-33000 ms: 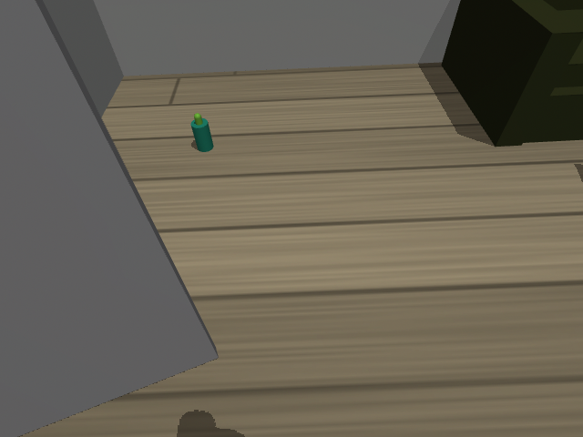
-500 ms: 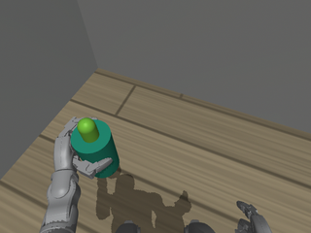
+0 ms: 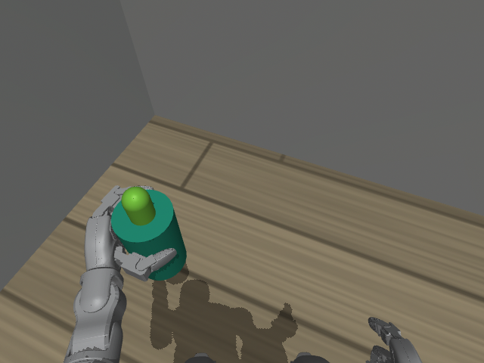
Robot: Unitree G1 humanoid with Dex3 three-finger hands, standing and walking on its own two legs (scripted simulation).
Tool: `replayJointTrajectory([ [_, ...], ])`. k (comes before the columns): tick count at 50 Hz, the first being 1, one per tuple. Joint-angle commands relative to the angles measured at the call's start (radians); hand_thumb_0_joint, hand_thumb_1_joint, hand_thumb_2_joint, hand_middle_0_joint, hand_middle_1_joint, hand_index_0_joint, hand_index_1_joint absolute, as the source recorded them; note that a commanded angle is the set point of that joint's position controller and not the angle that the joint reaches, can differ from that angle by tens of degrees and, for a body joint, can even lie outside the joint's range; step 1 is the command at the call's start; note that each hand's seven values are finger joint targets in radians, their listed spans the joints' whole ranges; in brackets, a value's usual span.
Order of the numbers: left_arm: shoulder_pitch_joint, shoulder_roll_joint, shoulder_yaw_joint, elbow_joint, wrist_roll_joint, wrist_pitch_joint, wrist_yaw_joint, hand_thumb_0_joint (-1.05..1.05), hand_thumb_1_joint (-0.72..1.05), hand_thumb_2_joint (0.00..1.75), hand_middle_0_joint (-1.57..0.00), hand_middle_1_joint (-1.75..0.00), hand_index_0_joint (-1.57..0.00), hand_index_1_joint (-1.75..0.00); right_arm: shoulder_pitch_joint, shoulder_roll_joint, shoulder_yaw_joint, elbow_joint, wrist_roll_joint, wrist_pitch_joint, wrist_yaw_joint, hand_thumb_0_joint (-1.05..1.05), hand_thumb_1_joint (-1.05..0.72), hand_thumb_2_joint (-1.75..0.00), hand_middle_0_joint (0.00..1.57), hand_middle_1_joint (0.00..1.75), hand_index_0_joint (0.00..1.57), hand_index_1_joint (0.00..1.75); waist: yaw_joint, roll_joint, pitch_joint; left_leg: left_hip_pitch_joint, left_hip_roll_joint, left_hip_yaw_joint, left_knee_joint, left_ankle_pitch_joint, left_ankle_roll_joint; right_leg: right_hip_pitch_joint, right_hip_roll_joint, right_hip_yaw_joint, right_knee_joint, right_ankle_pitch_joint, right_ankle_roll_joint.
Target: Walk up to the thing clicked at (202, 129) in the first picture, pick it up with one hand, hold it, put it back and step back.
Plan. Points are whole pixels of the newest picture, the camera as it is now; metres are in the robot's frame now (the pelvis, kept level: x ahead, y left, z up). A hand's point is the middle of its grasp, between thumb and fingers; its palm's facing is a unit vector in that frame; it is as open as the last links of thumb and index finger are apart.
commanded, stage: hold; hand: left
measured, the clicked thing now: (150, 230) +0.33 +0.17 +0.03
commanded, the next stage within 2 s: none
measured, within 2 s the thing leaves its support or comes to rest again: neither
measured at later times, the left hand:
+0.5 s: hand (142, 233) +0.32 +0.17 +0.05, palm faces +0.13 -0.99 -0.02, open 11.8 cm
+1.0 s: hand (144, 230) +0.32 +0.17 +0.05, palm faces +0.13 -0.99 -0.01, open 11.8 cm
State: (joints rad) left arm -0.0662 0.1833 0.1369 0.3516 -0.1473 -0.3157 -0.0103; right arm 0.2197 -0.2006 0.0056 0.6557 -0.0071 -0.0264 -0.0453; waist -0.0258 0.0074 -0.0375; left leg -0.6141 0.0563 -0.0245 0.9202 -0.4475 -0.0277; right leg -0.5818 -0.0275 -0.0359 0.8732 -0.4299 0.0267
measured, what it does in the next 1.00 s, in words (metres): stands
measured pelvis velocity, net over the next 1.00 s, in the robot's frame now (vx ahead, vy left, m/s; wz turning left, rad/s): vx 0.00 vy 0.00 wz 0.00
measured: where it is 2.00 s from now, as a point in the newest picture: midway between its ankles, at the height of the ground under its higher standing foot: outside the picture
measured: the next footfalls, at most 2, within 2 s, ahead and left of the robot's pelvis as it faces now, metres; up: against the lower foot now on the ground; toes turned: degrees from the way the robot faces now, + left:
none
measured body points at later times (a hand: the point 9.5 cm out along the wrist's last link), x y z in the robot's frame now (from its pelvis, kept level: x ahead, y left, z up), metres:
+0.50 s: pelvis +0.00 +0.00 +0.01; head +0.04 +0.01 +0.46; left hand +0.30 +0.23 +0.05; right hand +0.14 -0.24 -0.10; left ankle +0.01 +0.13 -0.69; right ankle +0.00 -0.14 -0.69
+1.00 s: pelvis +0.00 +0.00 +0.01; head +0.05 +0.01 +0.46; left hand +0.31 +0.22 +0.05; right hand +0.14 -0.24 -0.10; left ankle +0.01 +0.13 -0.69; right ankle +0.00 -0.14 -0.69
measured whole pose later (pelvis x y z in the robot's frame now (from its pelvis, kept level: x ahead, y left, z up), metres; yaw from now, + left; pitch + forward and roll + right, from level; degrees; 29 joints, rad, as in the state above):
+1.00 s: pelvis +0.00 +0.00 +0.01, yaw +0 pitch +6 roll -1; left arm -0.06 0.17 0.13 0.37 -0.15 -0.33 -0.01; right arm 0.21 -0.20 0.00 0.67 -0.01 -0.04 -0.03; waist -0.02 0.01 -0.01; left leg -0.53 0.05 -0.02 0.84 -0.42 -0.03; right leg -0.50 -0.03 -0.03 0.80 -0.40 0.03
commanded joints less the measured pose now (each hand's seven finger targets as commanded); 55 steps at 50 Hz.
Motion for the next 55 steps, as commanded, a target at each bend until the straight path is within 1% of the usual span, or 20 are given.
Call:
replayJointTrajectory([
  [1, -0.341, 0.125, 0.063, -0.341, -0.031, -0.114, 0.008, 0.0, -0.02, 1.08, -1.15, -1.29, -1.17, -1.28, -0.028, -0.133, -0.051, -0.125, 0.006, -0.041, -0.007, 0.0, -0.93, -0.9, 0.2, 0.3, 0.2, 0.3, 0.0, 0.078, -0.322, 0.192, -0.039, 0.013, -0.149, 0.277, 0.015, 0.136, 0.038, -0.014, -0.107, 0.296, -0.032],
  [6, -0.32, 0.132, 0.072, -0.336, -0.032, -0.11, 0.01, 0.0, 0.01, 1.08, -1.15, -1.28, -1.17, -1.28, -0.029, -0.133, -0.05, -0.127, 0.006, -0.043, -0.005, 0.0, -0.93, -0.9, 0.2, 0.3, 0.2, 0.3, 0.003, 0.059, -0.324, 0.198, -0.04, 0.013, -0.158, 0.277, 0.016, 0.159, 0.039, -0.017, -0.123, 0.294, -0.031],
  [8, -0.336, 0.117, 0.049, -0.342, -0.033, -0.109, 0.006, 0.0, 0.01, 1.08, -1.15, -1.28, -1.16, -1.28, -0.04, -0.135, -0.05, -0.128, 0.007, -0.047, -0.006, 0.0, -0.93, -0.9, 0.2, 0.3, 0.2, 0.3, -0.006, 0.054, -0.296, 0.194, -0.04, 0.015, -0.165, 0.253, 0.017, 0.148, 0.039, -0.014, -0.13, 0.276, -0.03],
  [13, -0.308, 0.108, 0.047, -0.333, -0.034, -0.098, 0.002, 0.0, 0.01, 1.09, -1.15, -1.29, -1.17, -1.28, -0.022, -0.128, -0.048, -0.117, 0.007, -0.048, -0.009, 0.0, -0.93, -0.91, 0.2, 0.3, 0.2, 0.3, -0.004, 0.029, -0.334, 0.218, -0.041, 0.02, -0.152, 0.335, 0.021, 0.197, 0.034, -0.011, -0.137, 0.365, -0.023],
  [14, -0.316, 0.093, 0.023, -0.308, -0.03, -0.094, -0.001, 0.0, 0.02, 1.1, -1.15, -1.29, -1.17, -1.29, -0.028, -0.133, -0.05, -0.117, 0.007, -0.05, -0.008, 0.0, -0.92, -0.9, 0.2, 0.3, 0.2, 0.3, -0.014, 0.029, -0.293, 0.206, -0.04, 0.02, -0.16, 0.316, 0.022, 0.178, 0.035, -0.013, -0.14, 0.348, -0.024],
  [17, -0.35, 0.129, 0.06, -0.3, -0.024, -0.104, 0.003, 0.0, 0.01, 1.11, -1.16, -1.3, -1.17, -1.3, -0.034, -0.132, -0.052, -0.11, 0.008, -0.05, -0.004, 0.0, -0.92, -0.9, 0.2, 0.3, 0.2, 0.3, -0.001, 0.043, -0.261, 0.19, -0.043, 0.023, -0.172, 0.261, 0.021, 0.156, 0.032, -0.011, -0.152, 0.293, -0.026],
  [19, -0.353, 0.139, 0.073, -0.328, -0.03, -0.112, 0.002, 0.0, 0.01, 1.11, -1.16, -1.3, -1.18, -1.3, -0.036, -0.131, -0.051, -0.116, 0.007, -0.052, -0.003, 0.0, -0.93, -0.91, 0.2, 0.3, 0.2, 0.3, 0.007, 0.053, -0.304, 0.213, -0.043, 0.02, -0.176, 0.28, 0.02, 0.187, 0.031, -0.012, -0.151, 0.304, -0.027],
  [23, -0.284, 0.102, 0.047, -0.296, -0.031, -0.106, 0.001, 0.0, 0.02, 1.12, -1.16, -1.31, -1.18, -1.31, -0.041, -0.133, -0.051, -0.121, 0.009, -0.051, -0.002, 0.0, -0.92, -0.91, 0.2, 0.3, 0.2, 0.3, 0.001, 0.039, -0.292, 0.225, -0.043, 0.022, -0.18, 0.309, 0.019, 0.195, 0.034, -0.015, -0.152, 0.333, -0.026],
  [26, -0.324, 0.132, 0.07, -0.326, -0.027, -0.119, 0.002, 0.0, 0.01, 1.1, -1.15, -1.29, -1.16, -1.29, -0.039, -0.131, -0.053, -0.114, 0.006, -0.052, 0.001, 0.0, -0.93, -0.91, 0.2, 0.3, 0.2, 0.3, 0.007, 0.059, -0.325, 0.233, -0.041, 0.019, -0.182, 0.301, 0.017, 0.2, 0.034, -0.014, -0.152, 0.32, -0.029],
  [29, -0.311, 0.088, 0.032, -0.304, -0.034, -0.12, -0.002, 0.0, 0.01, 1.11, -1.15, -1.3, -1.17, -1.3, -0.05, -0.131, -0.049, -0.123, 0.008, -0.055, 0.001, 0.0, -0.92, -0.91, 0.2, 0.3, 0.2, 0.3, -0.006, 0.036, -0.267, 0.215, -0.042, 0.023, -0.191, 0.248, 0.019, 0.17, 0.034, -0.012, -0.167, 0.279, -0.027],
  [30, -0.339, 0.116, 0.057, -0.324, -0.037, -0.126, -0.001, 0.0, 0.02, 1.11, -1.14, -1.29, -1.16, -1.29, -0.042, -0.133, -0.052, -0.115, 0.007, -0.055, 0.001, 0.0, -0.92, -0.91, 0.2, 0.3, 0.2, 0.3, -0.001, 0.047, -0.291, 0.22, -0.043, 0.022, -0.189, 0.256, 0.02, 0.183, 0.031, -0.011, -0.165, 0.286, -0.026],
  [33, -0.352, 0.133, 0.057, -0.328, -0.026, -0.13, 0.0, 0.0, 0.0, 1.1, -1.14, -1.28, -1.16, -1.28, -0.039, -0.133, -0.053, -0.112, 0.005, -0.058, 0.003, 0.0, -0.93, -0.91, 0.2, 0.3, 0.2, 0.3, 0.0, 0.065, -0.301, 0.23, -0.042, 0.018, -0.19, 0.263, 0.017, 0.182, 0.034, -0.013, -0.16, 0.286, -0.029],
  [35, -0.329, 0.099, 0.037, -0.296, -0.032, -0.127, -0.004, 0.0, 0.02, 1.12, -1.16, -1.31, -1.17, -1.3, -0.04, -0.134, -0.052, -0.113, 0.008, -0.06, 0.002, 0.0, -0.93, -0.91, 0.2, 0.3, 0.2, 0.3, -0.007, 0.03, -0.277, 0.223, -0.042, 0.018, -0.191, 0.27, 0.021, 0.183, 0.034, -0.014, -0.161, 0.299, -0.026],
  [36, -0.333, 0.121, 0.058, -0.31, -0.032, -0.131, -0.002, 0.0, 0.01, 1.12, -1.15, -1.3, -1.17, -1.31, -0.035, -0.134, -0.053, -0.109, 0.007, -0.059, 0.0, 0.0, -0.93, -0.91, 0.2, 0.3, 0.2, 0.3, 0.0, 0.044, -0.318, 0.237, -0.042, 0.02, -0.183, 0.296, 0.02, 0.199, 0.031, -0.01, -0.158, 0.324, -0.026],
  [39, -0.339, 0.09, 0.021, -0.312, -0.033, -0.124, -0.002, 0.0, 0.01, 1.11, -1.15, -1.29, -1.16, -1.29, -0.036, -0.135, -0.052, -0.107, 0.007, -0.059, 0.001, 0.0, -0.93, -0.91, 0.2, 0.3, 0.2, 0.3, -0.006, 0.055, -0.294, 0.247, -0.041, 0.018, -0.19, 0.301, 0.016, 0.184, 0.034, -0.015, -0.162, 0.321, -0.027],
  [41, -0.323, 0.094, 0.036, -0.259, -0.03, -0.12, 0.002, 0.0, 0.0, 1.11, -1.15, -1.3, -1.17, -1.3, -0.041, -0.136, -0.053, -0.104, 0.006, -0.061, 0.001, 0.0, -0.92, -0.91, 0.2, 0.3, 0.2, 0.3, -0.007, 0.021, -0.258, 0.212, -0.042, 0.019, -0.188, 0.277, 0.021, 0.176, 0.032, -0.014, -0.169, 0.308, -0.024],
  [47, -0.299, 0.127, 0.074, -0.304, -0.03, -0.132, 0.004, 0.0, 0.04, 1.13, -1.15, -1.3, -1.17, -1.3, -0.036, -0.134, -0.055, -0.114, 0.008, -0.055, 0.004, 0.0, -0.92, -0.91, 0.2, 0.3, 0.2, 0.3, 0.02, 0.032, -0.326, 0.242, -0.043, 0.02, -0.187, 0.338, 0.018, 0.233, 0.033, -0.016, -0.162, 0.355, -0.026],
  [51, -0.314, 0.094, 0.047, -0.264, -0.03, -0.135, 0.003, 0.0, -0.01, 1.14, -1.16, -1.32, -1.18, -1.32, -0.036, -0.132, -0.054, -0.102, 0.004, -0.053, 0.009, 0.0, -0.92, -0.91, 0.2, 0.3, 0.2, 0.3, 0.0, 0.035, -0.274, 0.226, -0.039, 0.02, -0.185, 0.335, 0.018, 0.198, 0.033, -0.016, -0.155, 0.355, -0.025],
  [53, -0.339, 0.122, 0.065, -0.28, -0.025, -0.14, 0.004, 0.0, 0.02, 1.14, -1.15, -1.31, -1.17, -1.31, -0.027, -0.139, -0.06, -0.1, 0.004, -0.052, 0.01, 0.0, -0.92, -0.91, 0.2, 0.3, 0.2, 0.3, 0.003, 0.057, -0.307, 0.247, -0.037, 0.018, -0.187, 0.347, 0.016, 0.192, 0.034, -0.015, -0.151, 0.354, -0.029],
  [55, -0.322, 0.1, 0.039, -0.268, -0.026, -0.143, -0.007, 0.0, 0.02, 1.13, -1.16, -1.32, -1.18, -1.32, -0.035, -0.137, -0.057, -0.106, 0.005, -0.05, 0.009, 0.0, -0.92, -0.91, 0.2, 0.3, 0.2, 0.3, -0.005, 0.055, -0.266, 0.24, -0.039, 0.02, -0.189, 0.329, 0.017, 0.175, 0.033, -0.015, -0.157, 0.341, -0.027],
])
